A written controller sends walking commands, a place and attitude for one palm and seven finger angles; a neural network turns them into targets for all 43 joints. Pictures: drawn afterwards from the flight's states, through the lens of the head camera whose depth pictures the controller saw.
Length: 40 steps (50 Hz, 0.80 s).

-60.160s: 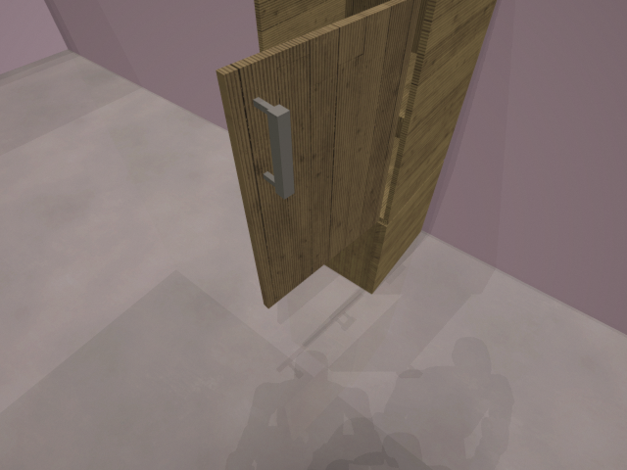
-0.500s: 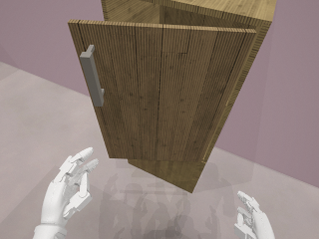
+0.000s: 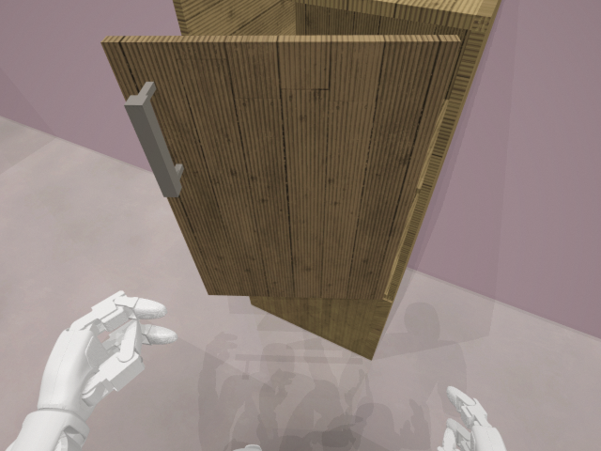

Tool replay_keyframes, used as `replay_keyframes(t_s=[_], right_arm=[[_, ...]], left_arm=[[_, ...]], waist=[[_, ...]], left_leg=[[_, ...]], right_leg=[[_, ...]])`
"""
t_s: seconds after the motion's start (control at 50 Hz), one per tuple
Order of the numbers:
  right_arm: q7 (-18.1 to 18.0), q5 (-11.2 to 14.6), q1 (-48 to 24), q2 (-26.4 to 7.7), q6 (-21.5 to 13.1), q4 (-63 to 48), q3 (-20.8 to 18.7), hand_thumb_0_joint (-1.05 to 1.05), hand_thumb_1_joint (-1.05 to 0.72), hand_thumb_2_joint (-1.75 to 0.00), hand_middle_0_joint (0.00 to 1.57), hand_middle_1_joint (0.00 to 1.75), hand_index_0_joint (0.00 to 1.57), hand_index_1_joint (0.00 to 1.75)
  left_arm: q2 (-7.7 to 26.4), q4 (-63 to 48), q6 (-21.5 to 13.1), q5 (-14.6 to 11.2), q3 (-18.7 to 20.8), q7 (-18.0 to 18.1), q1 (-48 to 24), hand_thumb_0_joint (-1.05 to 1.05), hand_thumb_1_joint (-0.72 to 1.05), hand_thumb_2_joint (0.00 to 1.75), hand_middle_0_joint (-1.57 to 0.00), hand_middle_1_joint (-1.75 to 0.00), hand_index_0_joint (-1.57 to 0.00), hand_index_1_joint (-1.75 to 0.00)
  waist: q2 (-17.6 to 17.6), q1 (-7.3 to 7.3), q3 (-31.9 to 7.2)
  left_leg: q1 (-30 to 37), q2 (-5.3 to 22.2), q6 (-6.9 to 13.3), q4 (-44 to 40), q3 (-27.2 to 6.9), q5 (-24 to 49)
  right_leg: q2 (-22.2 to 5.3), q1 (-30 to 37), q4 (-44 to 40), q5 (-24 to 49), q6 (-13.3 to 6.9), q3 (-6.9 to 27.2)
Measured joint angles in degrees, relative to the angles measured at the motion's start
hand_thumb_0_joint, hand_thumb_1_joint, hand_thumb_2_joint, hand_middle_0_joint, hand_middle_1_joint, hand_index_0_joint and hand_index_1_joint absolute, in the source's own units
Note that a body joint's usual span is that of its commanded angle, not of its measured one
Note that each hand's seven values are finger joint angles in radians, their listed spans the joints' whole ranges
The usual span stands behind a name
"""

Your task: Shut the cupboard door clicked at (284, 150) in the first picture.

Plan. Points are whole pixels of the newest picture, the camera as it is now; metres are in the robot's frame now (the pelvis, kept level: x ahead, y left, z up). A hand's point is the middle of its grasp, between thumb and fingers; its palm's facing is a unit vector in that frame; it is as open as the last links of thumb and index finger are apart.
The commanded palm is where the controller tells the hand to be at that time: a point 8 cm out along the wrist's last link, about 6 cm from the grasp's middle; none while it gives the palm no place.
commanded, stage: raise the hand and make a fist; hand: left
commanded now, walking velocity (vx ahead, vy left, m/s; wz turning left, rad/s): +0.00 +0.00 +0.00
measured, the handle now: (161, 142) +0.48 +0.21 +0.17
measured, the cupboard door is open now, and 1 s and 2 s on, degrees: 24 24 24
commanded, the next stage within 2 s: bring the fist close to the handle in 1.10 s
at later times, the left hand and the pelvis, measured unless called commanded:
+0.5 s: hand (76, 319) +0.22 +0.23 +0.15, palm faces +0.03 -1.00 -0.06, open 3.1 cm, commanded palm +0.19 +0.28 +0.15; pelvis +0.01 +0.04 +0.03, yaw +1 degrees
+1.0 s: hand (83, 315) +0.22 +0.22 +0.16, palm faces +0.03 -1.00 -0.05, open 3.1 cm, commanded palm +0.19 +0.27 +0.18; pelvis +0.00 +0.02 +0.04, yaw +1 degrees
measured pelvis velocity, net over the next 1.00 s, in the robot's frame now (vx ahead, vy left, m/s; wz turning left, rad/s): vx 0.00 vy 0.02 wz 0.02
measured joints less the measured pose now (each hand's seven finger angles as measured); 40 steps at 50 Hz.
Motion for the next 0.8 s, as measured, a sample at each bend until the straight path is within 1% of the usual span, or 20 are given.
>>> replay_keyframes(t_s=[0.04, 0.08, 0.12, 0.16, 0.2, 0.24, 0.28, 0.32, 0.38, 0.42, 0.46, 0.52, 0.56, 0.6, 0.64, 0.72, 0.76, 0.8], right_arm=[[0.2, -0.2, 1.5, -1.0, -0.5, 0.7, -1.0, 0.01, -0.9, -0.89, 0.21, 0.3, 0.2, 0.3], [0.4, -0.3, 2.3, -2.3, -1.3, 1.5, -1.6, 0.01, -0.9, -0.89, 0.21, 0.3, 0.2, 0.3], [0.6, -0.2, 2.2, -3.7, -2.2, 2.1, -2.1, 0.01, -0.91, -0.89, 0.2, 0.3, 0.2, 0.3], [0.4, 0.1, 1.5, -4.8, -3.2, 2.6, -2.3, 0.01, -0.91, -0.9, 0.2, 0.29, 0.2, 0.3], [0.2, 0.4, 0.4, -5.2, -3.9, 2.8, -2.4, 0.01, -0.91, -0.9, 0.2, 0.29, 0.2, 0.3], [-0.1, 0.5, -0.7, -4.9, -4.5, 2.5, -2.4, 0.01, -0.91, -0.9, 0.2, 0.29, 0.2, 0.3], [-0.3, 0.4, -1.8, -4.2, -5.0, 2.0, -2.1, 0.01, -0.91, -0.9, 0.2, 0.29, 0.2, 0.3], [-0.3, 0.3, -2.6, -3.3, -5.3, 1.3, -1.5, 0.01, -0.91, -0.9, 0.2, 0.29, 0.2, 0.3], [0.2, 0.2, -3.6, -2.3, -5.6, 0.4, -0.4, 0.01, -0.91, -0.9, 0.2, 0.29, 0.2, 0.3], [0.6, 0.2, -4.0, -1.9, -5.5, 0.1, 0.5, 0.01, -0.91, -0.9, 0.2, 0.29, 0.2, 0.3], [0.9, 0.3, -4.3, -1.6, -5.3, 0.0, 1.3, 0.01, -0.91, -0.9, 0.2, 0.29, 0.2, 0.3], [1.0, 0.5, -4.6, -1.5, -4.6, -0.1, 2.3, 0.01, -0.91, -0.89, 0.2, 0.3, 0.2, 0.3], [0.8, 0.4, -4.7, -1.4, -4.2, 0.0, 2.9, 0.01, -0.9, -0.89, 0.21, 0.3, 0.2, 0.3], [0.6, 0.4, -4.7, -1.3, -3.8, 0.2, 3.2, 0.01, -0.9, -0.89, 0.21, 0.3, 0.21, 0.3], [0.4, 0.3, -4.6, -1.3, -3.6, 0.7, 3.4, 0.01, -0.9, -0.89, 0.21, 0.3, 0.21, 0.3], [0.3, 0.3, -4.1, -1.5, -3.6, 2.0, 3.5, 0.01, -0.9, -0.89, 0.21, 0.3, 0.21, 0.3], [0.3, 0.5, -3.9, -1.8, -3.7, 2.7, 3.4, 0.01, -0.9, -0.89, 0.21, 0.3, 0.21, 0.3], [0.4, 0.7, -3.8, -2.2, -3.5, 3.1, 3.2, 0.01, -0.9, -0.89, 0.21, 0.3, 0.21, 0.3]], left_arm=[[-0.3, -1.5, -2.9, 0.0, 1.8, 1.7, 1.9, 0.02, 0.9, 0.9, -0.81, -0.97, -0.82, -0.96], [-0.3, -2.8, -6.2, 0.1, 2.5, 1.8, 2.7, 0.02, 0.91, 0.9, -0.85, -1.01, -0.85, -1.0], [-0.5, -3.4, -8.8, -0.1, 2.0, 0.4, 2.7, 0.02, 0.91, 0.9, -0.88, -1.05, -0.89, -1.04], [-0.7, -3.3, -9.5, -0.4, 0.6, -1.6, 2.1, 0.01, 0.91, 0.9, -0.92, -1.09, -0.92, -1.08], [-0.8, -2.9, -8.5, -0.2, -1.2, -3.0, 1.5, 0.01, 0.91, 0.9, -0.95, -1.13, -0.96, -1.12], [-0.6, -2.8, -6.9, 0.2, -2.5, -3.4, 0.9, 0.01, 0.91, 0.9, -0.99, -1.17, -1.0, -1.16], [-0.1, -3.1, -5.4, 0.9, -3.1, -2.5, 0.3, 0.01, 0.9, 0.9, -1.03, -1.21, -1.04, -1.2], [0.4, -4.2, -4.5, 1.4, -2.7, -0.8, -0.5, 0.02, 0.9, 0.9, -1.07, -1.25, -1.07, -1.24], [0.7, -6.2, -3.7, 1.5, -1.5, 1.3, -2.2, 0.02, 0.9, 0.9, -1.12, -1.31, -1.13, -1.3], [0.6, -7.0, -2.4, 1.3, -0.9, 1.6, -3.7, 0.02, 0.9, 0.9, -1.16, -1.35, -1.17, -1.34], [0.5, -7.3, -0.3, 1.3, -0.8, 1.2, -5.0, 0.02, 0.9, 0.9, -1.19, -1.39, -1.2, -1.38], [0.5, -7.1, 4.1, 1.6, -1.5, 0.1, -6.3, 0.01, 0.9, 0.9, -1.23, -1.43, -1.24, -1.43], [0.7, -7.0, 6.9, 1.9, -2.0, -0.4, -7.0, 0.01, 0.9, 0.9, -1.25, -1.46, -1.26, -1.45], [1.1, -6.9, 9.0, 2.1, -2.1, -0.3, -7.7, 0.01, 0.9, 0.9, -1.27, -1.47, -1.27, -1.46], [1.4, -7.0, 10.0, 2.2, -1.6, 0.2, -8.8, 0.02, 0.9, 0.9, -1.28, -1.48, -1.28, -1.47], [2.1, -7.7, 10.1, 2.2, 0.3, 1.0, -11.7, 0.02, 0.9, 0.9, -1.29, -1.49, -1.3, -1.49], [2.2, -7.6, 10.2, 1.9, 1.1, 0.7, -13.1, 0.02, 0.9, 0.9, -1.29, -1.5, -1.3, -1.49], [2.0, -7.2, 11.1, 1.4, 1.5, 0.0, -13.7, 0.02, 0.9, 0.9, -1.29, -1.5, -1.3, -1.49]], waist=[[-0.3, 0.31, 0.0], [-0.4, 0.84, 0.5], [-0.2, 1.28, 1.1], [0.1, 1.57, 1.5], [0.2, 1.67, 1.8], [0.1, 1.66, 1.9], [-0.2, 1.69, 2.0], [-0.5, 1.79, 1.9], [-0.4, 2.2, 1.9], [-0.1, 2.63, 1.8], [0.4, 3.1, 1.7], [0.9, 3.61, 1.9], [1.0, 3.81, 2.2], [1.0, 3.93, 2.8], [0.8, 4.01, 3.3], [0.4, 4.21, 3.9], [0.5, 4.18, 3.9], [0.7, 3.99, 3.7]], left_leg=[[1.2, -0.2, 0.2, -1.3, 0.2, 0.3], [1.6, -0.4, 0.4, -1.9, 0.0, 0.5], [1.7, -0.7, 0.7, -2.1, -0.3, 0.7], [1.7, -0.9, 1.1, -2.4, -0.5, 0.9], [2.1, -1.1, 1.5, -2.9, -0.4, 1.2], [3.0, -1.2, 1.8, -3.6, -0.2, 1.5], [4.2, -1.3, 2.0, -4.5, 0.0, 1.7], [5.6, -1.4, 2.2, -5.4, 0.2, 2.0], [7.6, -1.6, 2.4, -6.6, 0.1, 2.2], [8.8, -1.8, 2.5, -7.4, 0.0, 2.5], [10.1, -2.0, 2.7, -8.4, -0.1, 2.9], [11.9, -2.3, 3.0, -10.0, -0.1, 3.6], [13.0, -2.4, 3.1, -11.2, -0.1, 4.2], [14.1, -2.6, 3.1, -12.3, -0.1, 4.8], [15.0, -2.6, 3.1, -13.3, -0.1, 5.3], [16.9, -2.6, 2.9, -15.2, -0.2, 6.3], [17.8, -2.6, 2.9, -16.1, -0.3, 6.8], [18.4, -2.6, 2.8, -16.9, -0.2, 7.2]], right_leg=[[-0.1, 1.2, -1.3, 0.3, 0.1, 0.2], [-0.3, 1.8, -2.1, 0.6, 0.4, 0.0], [-0.6, 2.2, -2.8, 0.9, 0.7, -0.3], [-0.7, 2.6, -3.4, 1.2, 1.0, -0.5], [-0.9, 3.1, -4.2, 1.7, 1.2, -0.4], [-1.0, 4.0, -5.1, 2.1, 1.4, -0.2], [-1.1, 5.1, -6.1, 2.5, 1.6, 0.1], [-1.2, 6.5, -7.0, 2.8, 1.7, 0.2], [-1.3, 8.8, -8.6, 3.3, 1.9, 0.2], [-1.4, 10.2, -9.7, 3.7, 2.1, 0.1], [-1.6, 11.6, -10.9, 4.2, 2.3, 0.0], [-1.8, 13.5, -12.8, 5.0, 2.6, 0.0], [-1.9, 14.6, -13.9, 5.6, 2.7, 0.0], [-2.0, 15.6, -14.9, 6.1, 2.8, 0.1], [-2.0, 16.6, -15.8, 6.6, 2.7, 0.0], [-2.0, 18.4, -17.6, 7.5, 2.6, -0.1], [-1.9, 19.3, -18.5, 8.0, 2.5, -0.1], [-1.9, 19.8, -19.2, 8.4, 2.5, 0.0]])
